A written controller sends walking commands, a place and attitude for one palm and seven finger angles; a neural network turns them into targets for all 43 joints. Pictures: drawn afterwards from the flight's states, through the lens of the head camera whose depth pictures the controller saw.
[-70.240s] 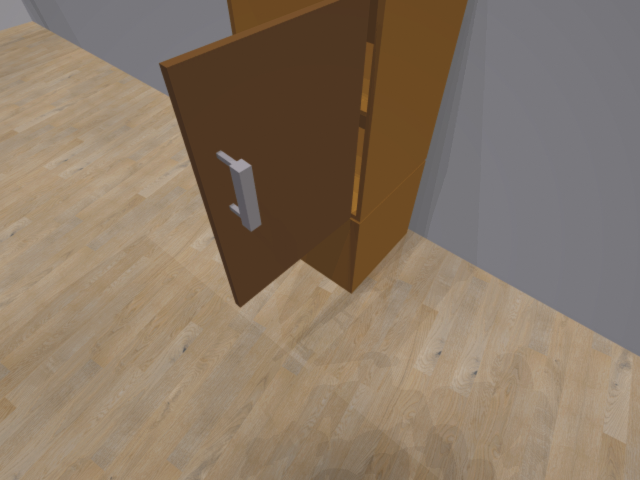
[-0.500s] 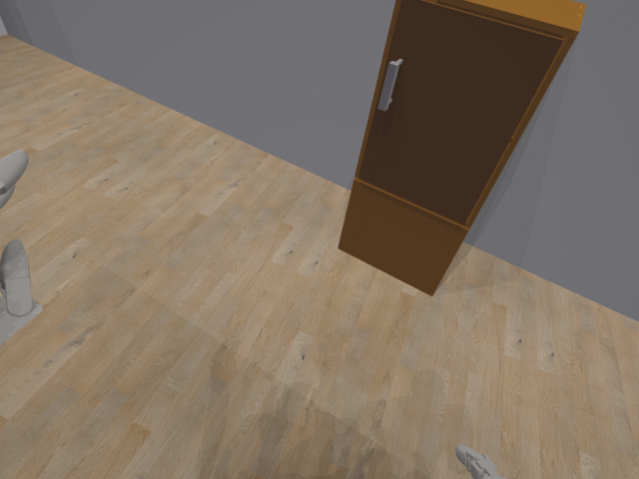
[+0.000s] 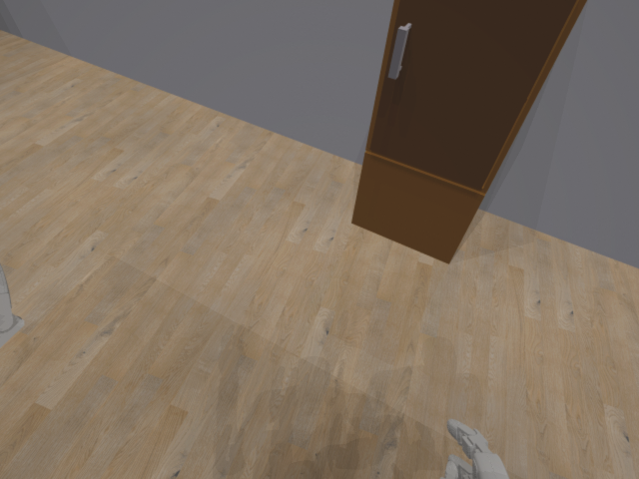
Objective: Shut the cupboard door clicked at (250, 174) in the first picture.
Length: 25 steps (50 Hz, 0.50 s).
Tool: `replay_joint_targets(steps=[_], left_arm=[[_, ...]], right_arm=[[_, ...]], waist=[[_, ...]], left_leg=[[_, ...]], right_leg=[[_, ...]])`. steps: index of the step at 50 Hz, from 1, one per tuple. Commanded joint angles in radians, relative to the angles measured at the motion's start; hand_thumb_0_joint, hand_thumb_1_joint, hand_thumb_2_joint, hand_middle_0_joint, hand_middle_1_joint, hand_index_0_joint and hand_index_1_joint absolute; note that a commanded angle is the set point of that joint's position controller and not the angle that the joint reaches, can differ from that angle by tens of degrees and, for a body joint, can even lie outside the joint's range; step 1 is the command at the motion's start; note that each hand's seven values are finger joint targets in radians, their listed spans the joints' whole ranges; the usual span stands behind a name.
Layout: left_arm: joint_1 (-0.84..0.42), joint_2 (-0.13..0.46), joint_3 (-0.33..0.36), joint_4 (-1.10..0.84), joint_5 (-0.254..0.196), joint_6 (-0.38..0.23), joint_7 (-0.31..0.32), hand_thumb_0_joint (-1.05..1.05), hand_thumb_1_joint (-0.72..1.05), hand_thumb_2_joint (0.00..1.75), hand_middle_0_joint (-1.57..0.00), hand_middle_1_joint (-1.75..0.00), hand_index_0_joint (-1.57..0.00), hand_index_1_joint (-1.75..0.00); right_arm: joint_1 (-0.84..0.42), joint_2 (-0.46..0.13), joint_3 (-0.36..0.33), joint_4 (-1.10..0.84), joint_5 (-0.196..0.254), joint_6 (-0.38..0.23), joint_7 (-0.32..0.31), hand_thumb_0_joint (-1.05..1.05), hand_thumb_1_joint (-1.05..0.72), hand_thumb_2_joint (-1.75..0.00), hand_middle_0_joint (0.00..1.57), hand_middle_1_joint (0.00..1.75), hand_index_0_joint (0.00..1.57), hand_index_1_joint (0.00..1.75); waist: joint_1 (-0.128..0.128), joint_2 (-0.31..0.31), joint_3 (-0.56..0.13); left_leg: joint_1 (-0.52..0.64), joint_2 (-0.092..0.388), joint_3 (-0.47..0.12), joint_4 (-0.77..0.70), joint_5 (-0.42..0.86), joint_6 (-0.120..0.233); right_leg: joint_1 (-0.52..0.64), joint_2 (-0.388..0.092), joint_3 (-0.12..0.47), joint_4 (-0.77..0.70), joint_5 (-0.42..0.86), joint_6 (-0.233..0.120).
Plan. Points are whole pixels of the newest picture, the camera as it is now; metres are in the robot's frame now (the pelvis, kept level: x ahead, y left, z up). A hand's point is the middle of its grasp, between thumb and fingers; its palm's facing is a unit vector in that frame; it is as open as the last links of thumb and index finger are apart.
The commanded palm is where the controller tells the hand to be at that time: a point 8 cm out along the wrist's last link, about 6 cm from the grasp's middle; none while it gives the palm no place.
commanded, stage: let the arm hang, fingers relaxed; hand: left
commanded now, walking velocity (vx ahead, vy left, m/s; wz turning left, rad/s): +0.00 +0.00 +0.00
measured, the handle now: (400, 51) +1.21 -0.20 +0.03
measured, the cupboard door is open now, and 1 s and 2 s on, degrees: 0 0 0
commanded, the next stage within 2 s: look to check the result in 1.18 s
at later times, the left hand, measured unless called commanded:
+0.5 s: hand out of the picture +0.05 +0.19 -0.17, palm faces +0.07 -0.98 -0.18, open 6.8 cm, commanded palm none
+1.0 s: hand out of the picture +0.01 +0.16 -0.17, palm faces +0.05 -0.99 -0.13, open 7.3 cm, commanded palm none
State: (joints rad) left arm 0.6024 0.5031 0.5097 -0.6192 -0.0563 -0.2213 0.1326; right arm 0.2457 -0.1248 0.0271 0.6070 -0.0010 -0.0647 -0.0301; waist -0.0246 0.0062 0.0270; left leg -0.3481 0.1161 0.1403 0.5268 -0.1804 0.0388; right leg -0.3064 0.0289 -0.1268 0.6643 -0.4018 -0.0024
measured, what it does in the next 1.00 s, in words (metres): steps on the spot: right foot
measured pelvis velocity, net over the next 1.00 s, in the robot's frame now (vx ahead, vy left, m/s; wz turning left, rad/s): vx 0.05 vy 0.02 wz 0.01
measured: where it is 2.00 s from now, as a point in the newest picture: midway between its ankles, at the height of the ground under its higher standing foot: outside the picture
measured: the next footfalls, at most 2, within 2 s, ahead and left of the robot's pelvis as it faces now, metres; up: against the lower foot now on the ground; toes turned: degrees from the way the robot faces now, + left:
right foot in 0.06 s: +0.05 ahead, -0.10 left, +0.00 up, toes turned -5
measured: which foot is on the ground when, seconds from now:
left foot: down 0.00-1.00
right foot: up 0.00-0.04, down 0.06-1.00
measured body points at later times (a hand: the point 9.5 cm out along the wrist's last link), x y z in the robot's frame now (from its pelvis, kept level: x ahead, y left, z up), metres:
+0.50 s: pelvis +0.03 +0.01 +0.00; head +0.05 +0.02 +0.45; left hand +0.05 +0.24 -0.16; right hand +0.03 -0.23 -0.15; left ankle +0.08 +0.10 -0.74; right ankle +0.01 -0.10 -0.74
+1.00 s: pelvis +0.05 +0.02 +0.01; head +0.05 +0.02 +0.45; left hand +0.01 +0.21 -0.16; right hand +0.02 -0.17 -0.16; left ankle +0.08 +0.10 -0.74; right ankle +0.01 -0.10 -0.74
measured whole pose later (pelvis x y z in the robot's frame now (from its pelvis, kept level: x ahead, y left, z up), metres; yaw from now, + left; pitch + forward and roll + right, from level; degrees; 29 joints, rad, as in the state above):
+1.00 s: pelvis +0.05 +0.02 +0.01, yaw +0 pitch -2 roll +0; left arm 0.34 0.07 0.00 1.17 0.01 0.00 0.04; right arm 0.31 -0.10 0.00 1.15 -0.01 0.01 -0.03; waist -0.02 0.01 0.03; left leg -0.19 0.00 0.17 0.39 -0.18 0.06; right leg -0.09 -0.05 -0.08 0.40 -0.28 0.01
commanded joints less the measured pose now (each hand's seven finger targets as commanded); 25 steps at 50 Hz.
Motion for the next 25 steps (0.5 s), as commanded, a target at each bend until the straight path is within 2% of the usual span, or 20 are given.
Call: replay_joint_targets(steps=[1, 2, 3, 4, 5, 6, 7, 8, 10, 11, 12, 13, 14, 16, 17, 18, 19, 22, 23, 25], left_arm=[[-0.033, 0.09, 0.065, 0.01, 0.005, 0.015, 0.026, 0.0, 0.9, 0.9, -0.2, -0.3, -0.2, -0.3], [-0.062, 0.09, 0.052, 0.015, 0.007, 0.019, 0.028, 0.0, 0.9, 0.9, -0.2, -0.3, -0.2, -0.3], [-0.083, 0.106, 0.059, 0.017, 0.011, 0.021, 0.032, 0.0, 0.9, 0.9, -0.2, -0.3, -0.2, -0.3], [-0.069, -0.171, -0.362, 0.673, 0.097, 0.156, -0.104, 0.0, 0.9, 0.9, -0.2, -0.3, -0.2, -0.3], [-0.129, -0.186, -0.396, 0.701, 0.081, 0.218, -0.126, 0.0, 0.9, 0.9, -0.2, -0.3, -0.2, -0.3], [-0.194, -0.198, -0.417, 0.733, 0.079, 0.236, -0.134, 0.0, 0.9, 0.9, -0.2, -0.3, -0.2, -0.3], [-0.223, -0.193, -0.42, 0.785, 0.086, 0.239, -0.136, 0.0, 0.9, 0.9, -0.2, -0.3, -0.2, -0.3], [-0.251, -0.188, -0.424, 0.853, 0.088, 0.239, -0.135, 0.0, 0.9, 0.9, -0.2, -0.3, -0.2, -0.3], [-0.299, -0.176, -0.429, 0.977, 0.085, 0.24, -0.132, 0.0, 0.9, 0.9, -0.2, -0.3, -0.2, -0.3], [-0.318, -0.174, -0.436, 1.051, 0.082, 0.241, -0.129, 0.0, 0.9, 0.9, -0.2, -0.3, -0.2, -0.3], [-0.338, -0.177, -0.444, 1.123, 0.078, 0.242, -0.126, 0.0, 0.9, 0.9, -0.2, -0.3, -0.2, -0.3], [-0.347, -0.167, -0.451, 1.199, 0.075, 0.243, -0.123, 0.0, 0.9, 0.9, -0.2, -0.3, -0.2, -0.3], [-0.338, -0.181, -0.456, 1.271, 0.072, 0.241, -0.121, 0.0, 0.9, 0.9, -0.2, -0.3, -0.2, -0.3], [-0.295, -0.196, -0.464, 1.408, 0.066, 0.234, -0.117, 0.0, 0.9, 0.9, -0.2, -0.3, -0.2, -0.3], [-0.271, -0.205, -0.467, 1.47, 0.065, 0.227, -0.116, 0.0, 0.9, 0.9, -0.2, -0.3, -0.2, -0.3], [-0.245, -0.251, -0.448, 1.49, 0.072, 0.221, -0.11, 0.0, 0.9, 0.9, -0.2, -0.3, -0.2, -0.3], [-0.241, -0.244, -0.453, 1.524, 0.07, 0.218, -0.109, 0.0, 0.9, 0.9, -0.2, -0.3, -0.2, -0.3], [-0.254, -0.237, -0.469, 1.6, 0.065, 0.208, -0.109, 0.0, 0.9, 0.9, -0.2, -0.3, -0.2, -0.3], [-0.262, -0.239, -0.472, 1.616, 0.064, 0.207, -0.108, 0.0, 0.9, 0.9, -0.2, -0.3, -0.2, -0.3], [-0.265, -0.245, -0.479, 1.653, 0.065, 0.208, -0.108, 0.0, 0.9, 0.9, -0.2, -0.3, -0.2, -0.3]], right_arm=[[-0.095, -0.192, -0.077, -0.132, 0.006, -0.033, -0.03, 0.0, -0.9, -0.9, 0.2, 0.3, 0.2, 0.3], [-0.087, -0.187, -0.076, -0.125, 0.007, -0.03, -0.032, 0.0, -0.9, -0.9, 0.2, 0.3, 0.2, 0.3], [-0.087, -0.183, -0.074, -0.119, 0.005, -0.033, -0.032, 0.0, -0.9, -0.9, 0.2, 0.3, 0.2, 0.3], [-0.074, -0.246, -0.063, 0.026, 0.007, -0.057, 0.048, 0.0, -0.9, -0.9, 0.2, 0.3, 0.2, 0.3], [-0.011, -0.186, -0.068, 0.039, 0.014, -0.012, 0.05, 0.0, -0.9, -0.9, 0.2, 0.3, 0.2, 0.3], [-0.006, -0.209, -0.07, 0.05, 0.002, 0.013, 0.038, 0.0, -0.9, -0.9, 0.2, 0.3, 0.2, 0.3], [-0.021, -0.215, -0.064, 0.046, -0.012, 0.036, 0.033, 0.0, -0.9, -0.9, 0.2, 0.3, 0.2, 0.3], [-0.03, -0.213, -0.061, 0.048, -0.022, 0.047, 0.032, 0.0, -0.9, -0.9, 0.2, 0.3, 0.2, 0.3], [-0.025, -0.209, -0.053, 0.079, -0.033, 0.065, 0.032, 0.0, -0.9, -0.9, 0.2, 0.3, 0.2, 0.3], [-0.025, -0.204, -0.05, 0.105, -0.037, 0.073, 0.032, 0.0, -0.9, -0.9, 0.2, 0.3, 0.2, 0.3], [-0.02, -0.199, -0.047, 0.133, -0.039, 0.08, 0.031, 0.0, -0.9, -0.9, 0.2, 0.3, 0.2, 0.3], [-0.007, -0.202, -0.042, 0.161, -0.039, 0.081, 0.031, 0.0, -0.9, -0.9, 0.2, 0.3, 0.2, 0.3], [0.0, -0.196, -0.037, 0.197, -0.04, 0.076, 0.029, 0.0, -0.9, -0.9, 0.2, 0.3, 0.2, 0.3], [0.0, -0.19, -0.032, 0.258, -0.036, 0.067, 0.021, 0.0, -0.9, -0.9, 0.2, 0.3, 0.2, 0.3], [0.003, -0.176, -0.031, 0.285, -0.032, 0.063, 0.016, 0.0, -0.9, -0.9, 0.2, 0.3, 0.2, 0.3], [0.013, -0.155, -0.039, 0.293, -0.035, 0.062, 0.013, 0.0, -0.9, -0.9, 0.2, 0.3, 0.2, 0.3], [0.026, -0.14, -0.041, 0.313, -0.033, 0.061, 0.012, 0.0, -0.9, -0.9, 0.2, 0.3, 0.2, 0.3], [0.067, -0.126, -0.042, 0.37, -0.024, 0.057, 0.008, 0.0, -0.9, -0.9, 0.2, 0.3, 0.2, 0.3], [0.085, -0.133, -0.043, 0.384, -0.021, 0.059, 0.006, 0.0, -0.9, -0.9, 0.2, 0.3, 0.2, 0.3], [0.109, -0.131, -0.043, 0.42, -0.019, 0.058, 0.003, 0.0, -0.9, -0.9, 0.2, 0.3, 0.2, 0.3]], waist=[[0.005, 0.101, -0.079], [-0.001, 0.033, -0.08], [-0.007, 0.0, -0.084], [-0.024, -0.025, -0.055], [-0.035, -0.097, -0.113], [-0.033, -0.171, -0.099], [-0.018, -0.233, -0.055], [-0.017, -0.282, -0.029], [-0.018, -0.3, -0.005], [-0.018, -0.275, 0.012], [-0.021, -0.215, 0.028], [-0.022, -0.118, 0.034], [-0.011, -0.001, 0.036], [0.018, 0.149, 0.013], [0.024, 0.167, -0.006], [0.03, 0.196, -0.029], [0.027, 0.216, -0.052], [0.017, 0.138, -0.066], [0.01, 0.075, -0.05], [0.007, 0.038, -0.035]], left_leg=[[-0.095, 0.106, -0.14, -0.225, -0.439, 0.015], [-0.077, 0.071, -0.126, -0.148, -0.395, 0.006], [-0.042, 0.035, -0.112, -0.065, -0.321, -0.002], [-0.059, 0.021, -0.078, 0.161, 0.034, -0.033], [0.054, 0.007, -0.115, 0.15, 0.027, -0.037], [0.07, 0.005, -0.127, 0.139, -0.064, -0.027], [0.051, 0.0, -0.14, 0.134, -0.103, -0.012], [0.037, -0.002, -0.15, 0.12, -0.06, -0.001], [0.062, -0.025, -0.151, 0.106, -0.016, 0.002], [0.084, -0.027, -0.149, 0.085, 0.002, 0.001], [0.104, -0.018, -0.161, 0.045, -0.003, 0.001], [0.093, 0.004, -0.183, -0.015, 0.03, 0.002], [0.06, 0.019, -0.211, -0.088, 0.029, 0.009], [0.012, 0.027, -0.224, -0.183, -0.038, 0.011], [0.023, 0.02, -0.207, -0.192, -0.031, 0.008], [0.037, 0.014, -0.203, -0.194, -0.037, 0.007], [0.061, 0.011, -0.186, -0.194, -0.018, 0.005], [0.133, 0.003, -0.158, -0.172, 0.083, -0.002], [0.151, 0.011, -0.16, -0.169, 0.104, -0.003], [0.174, 0.016, -0.149, -0.176, 0.132, -0.001]], right_leg=[[0.228, -0.005, 0.017, -0.224, 0.024, -0.004], [0.214, -0.046, 0.083, -0.281, 0.032, -0.024], [0.161, -0.108, 0.184, -0.327, 0.038, -0.058], [0.04, -0.292, 0.16, -0.176, 0.556, -0.069], [-0.065, -0.252, 0.211, -0.146, 0.473, -0.092], [-0.161, -0.229, 0.175, -0.176, 0.208, -0.079], [-0.197, -0.213, 0.161, -0.214, 0.054, -0.063], [-0.179, -0.204, 0.153, -0.226, 0.052, -0.061], [-0.168, -0.214, 0.154, -0.251, 0.021, -0.074], [-0.168, -0.211, 0.156, -0.261, 0.012, -0.072], [-0.175, -0.201, 0.154, -0.271, -0.034, -0.066], [-0.129, -0.174, 0.134, -0.248, -0.014, -0.046], [-0.056, -0.148, 0.127, -0.221, 0.047, -0.025], [0.079, -0.125, 0.127, -0.216, 0.128, -0.01], [0.118, -0.13, 0.132, -0.235, 0.171, -0.014], [0.149, -0.132, 0.122, -0.262, 0.185, -0.023], [0.167, -0.141, 0.125, -0.277, 0.213, -0.027], [0.178, -0.158, 0.131, -0.318, 0.277, -0.034], [0.166, -0.154, 0.124, -0.326, 0.272, -0.034], [0.159, -0.156, 0.117, -0.335, 0.278, -0.028]])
